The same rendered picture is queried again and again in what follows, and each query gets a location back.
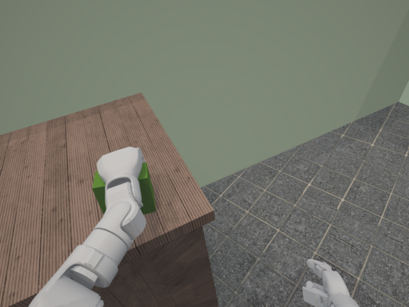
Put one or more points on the left robot hand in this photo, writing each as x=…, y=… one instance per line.
x=127, y=160

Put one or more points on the right robot hand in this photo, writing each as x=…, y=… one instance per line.
x=333, y=283

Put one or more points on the left robot forearm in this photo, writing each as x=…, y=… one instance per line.
x=95, y=262

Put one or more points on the robot left upper arm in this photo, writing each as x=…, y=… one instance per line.
x=69, y=293

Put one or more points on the table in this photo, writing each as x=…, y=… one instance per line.
x=48, y=208

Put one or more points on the sponge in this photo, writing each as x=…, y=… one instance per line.
x=146, y=188

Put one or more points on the right robot forearm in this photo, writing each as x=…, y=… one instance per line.
x=341, y=300

